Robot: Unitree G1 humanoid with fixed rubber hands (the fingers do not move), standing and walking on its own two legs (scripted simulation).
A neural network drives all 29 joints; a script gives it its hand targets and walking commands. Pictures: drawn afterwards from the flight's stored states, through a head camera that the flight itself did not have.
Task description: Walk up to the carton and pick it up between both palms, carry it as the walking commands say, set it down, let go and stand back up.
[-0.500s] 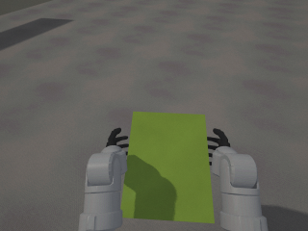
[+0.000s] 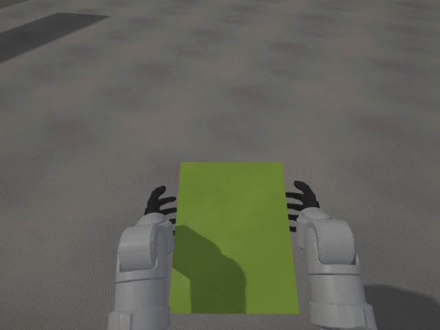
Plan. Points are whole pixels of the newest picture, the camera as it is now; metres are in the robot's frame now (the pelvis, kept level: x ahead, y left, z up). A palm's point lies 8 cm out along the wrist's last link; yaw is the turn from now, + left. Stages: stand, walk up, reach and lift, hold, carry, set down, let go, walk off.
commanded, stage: carry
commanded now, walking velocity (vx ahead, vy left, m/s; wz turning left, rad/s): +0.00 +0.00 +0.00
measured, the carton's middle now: (230, 240) +0.32 +0.01 -0.02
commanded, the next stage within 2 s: none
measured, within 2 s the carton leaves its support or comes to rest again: neither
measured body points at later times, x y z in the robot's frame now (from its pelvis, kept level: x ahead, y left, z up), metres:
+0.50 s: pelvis +0.22 -0.01 -0.01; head +0.21 +0.00 +0.44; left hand +0.49 +0.16 +0.03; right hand +0.52 -0.13 +0.03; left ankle +0.12 +0.08 -0.69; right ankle +0.11 -0.09 -0.71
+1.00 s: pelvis +0.50 +0.00 -0.02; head +0.53 +0.03 +0.43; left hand +0.77 +0.17 +0.00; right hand +0.81 -0.11 +0.02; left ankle +0.45 +0.09 -0.72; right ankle +0.36 -0.09 -0.68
